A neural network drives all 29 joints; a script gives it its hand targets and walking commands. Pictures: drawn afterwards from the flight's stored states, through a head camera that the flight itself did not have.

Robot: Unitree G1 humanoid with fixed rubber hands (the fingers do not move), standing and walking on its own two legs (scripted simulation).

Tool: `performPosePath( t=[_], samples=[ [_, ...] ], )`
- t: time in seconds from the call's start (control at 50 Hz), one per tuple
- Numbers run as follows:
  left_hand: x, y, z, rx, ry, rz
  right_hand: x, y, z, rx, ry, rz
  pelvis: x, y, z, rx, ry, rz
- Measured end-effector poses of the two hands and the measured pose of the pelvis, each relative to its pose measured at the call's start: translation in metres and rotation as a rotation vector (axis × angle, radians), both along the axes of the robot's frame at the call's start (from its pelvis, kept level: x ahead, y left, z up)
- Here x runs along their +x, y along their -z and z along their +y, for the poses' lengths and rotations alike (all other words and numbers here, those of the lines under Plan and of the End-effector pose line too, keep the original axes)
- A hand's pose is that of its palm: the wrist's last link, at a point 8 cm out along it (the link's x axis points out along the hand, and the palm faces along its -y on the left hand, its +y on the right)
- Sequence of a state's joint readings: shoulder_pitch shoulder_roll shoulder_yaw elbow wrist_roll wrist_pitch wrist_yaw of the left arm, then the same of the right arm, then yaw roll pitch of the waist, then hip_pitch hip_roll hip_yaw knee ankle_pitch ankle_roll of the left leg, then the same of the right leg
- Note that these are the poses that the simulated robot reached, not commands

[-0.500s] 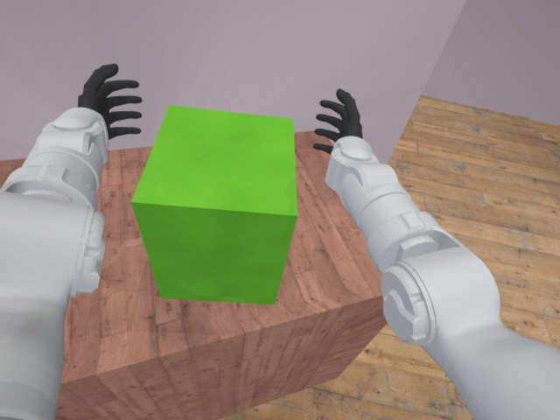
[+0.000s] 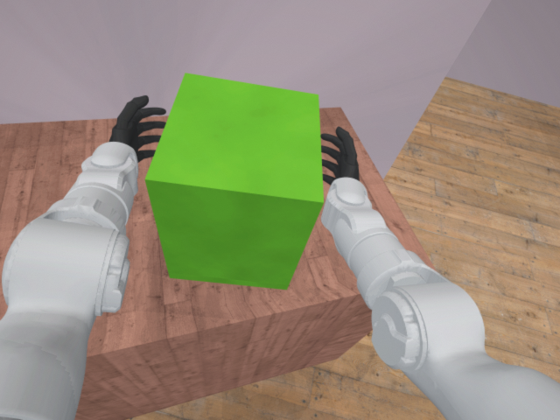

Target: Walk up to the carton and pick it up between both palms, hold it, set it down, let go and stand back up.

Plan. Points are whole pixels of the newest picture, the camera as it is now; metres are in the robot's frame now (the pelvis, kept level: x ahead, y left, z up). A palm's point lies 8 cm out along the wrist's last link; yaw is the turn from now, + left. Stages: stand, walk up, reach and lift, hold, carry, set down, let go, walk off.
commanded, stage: reach and lift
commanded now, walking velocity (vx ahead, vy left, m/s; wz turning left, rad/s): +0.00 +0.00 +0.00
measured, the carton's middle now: (240, 190) +0.47 -0.02 +0.04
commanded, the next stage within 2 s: none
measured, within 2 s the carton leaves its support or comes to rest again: neither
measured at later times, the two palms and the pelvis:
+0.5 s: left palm (137, 145) +0.51 +0.12 +0.11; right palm (341, 180) +0.42 -0.16 +0.10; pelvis +0.00 +0.01 +0.00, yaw -1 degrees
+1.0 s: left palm (136, 147) +0.51 +0.12 +0.10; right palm (339, 187) +0.42 -0.16 +0.09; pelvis +0.03 +0.00 +0.01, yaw +0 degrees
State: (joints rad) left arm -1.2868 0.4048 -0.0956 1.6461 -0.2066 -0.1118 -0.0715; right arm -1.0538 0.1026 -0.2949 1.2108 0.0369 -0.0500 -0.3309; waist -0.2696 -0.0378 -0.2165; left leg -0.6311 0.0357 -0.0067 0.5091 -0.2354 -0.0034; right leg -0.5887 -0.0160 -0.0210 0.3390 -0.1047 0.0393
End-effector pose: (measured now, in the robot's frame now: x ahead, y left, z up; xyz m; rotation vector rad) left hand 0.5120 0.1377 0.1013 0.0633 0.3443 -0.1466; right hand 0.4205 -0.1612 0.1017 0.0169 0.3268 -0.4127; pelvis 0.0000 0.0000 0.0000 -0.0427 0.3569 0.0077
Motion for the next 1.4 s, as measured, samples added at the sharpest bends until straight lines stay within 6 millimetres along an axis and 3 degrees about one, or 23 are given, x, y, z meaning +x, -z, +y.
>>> performPosePath(
  t=[0.1, 0.42, 0.56, 1.04, 1.4],
  samples=[
    [0.002, 0.005, 0.001, -0.002, 0.005, -0.007, 0.001, 0.004, 0.001, 0.006, 0.015, -0.008, 0.000, 0.003, 0.004, -0.006, 0.003, 0.017],
    [0.003, 0.000, -0.016, -0.012, 0.042, -0.025, 0.003, 0.005, 0.001, 0.021, 0.024, -0.028, -0.004, 0.005, 0.009, -0.010, 0.012, 0.022],
    [-0.001, -0.005, -0.014, -0.008, 0.041, -0.057, 0.004, 0.002, 0.003, 0.013, 0.001, -0.062, -0.003, 0.002, 0.006, 0.000, 0.007, -0.004],
    [-0.001, -0.004, -0.014, -0.011, 0.073, -0.081, -0.003, 0.010, 0.006, -0.029, 0.007, -0.167, 0.029, -0.012, 0.002, 0.014, 0.002, -0.176],
    [-0.002, -0.004, -0.014, -0.008, 0.078, -0.084, -0.003, 0.010, 0.006, -0.054, 0.005, -0.176, 0.029, -0.014, 0.003, 0.016, 0.006, -0.197]
  ],
)
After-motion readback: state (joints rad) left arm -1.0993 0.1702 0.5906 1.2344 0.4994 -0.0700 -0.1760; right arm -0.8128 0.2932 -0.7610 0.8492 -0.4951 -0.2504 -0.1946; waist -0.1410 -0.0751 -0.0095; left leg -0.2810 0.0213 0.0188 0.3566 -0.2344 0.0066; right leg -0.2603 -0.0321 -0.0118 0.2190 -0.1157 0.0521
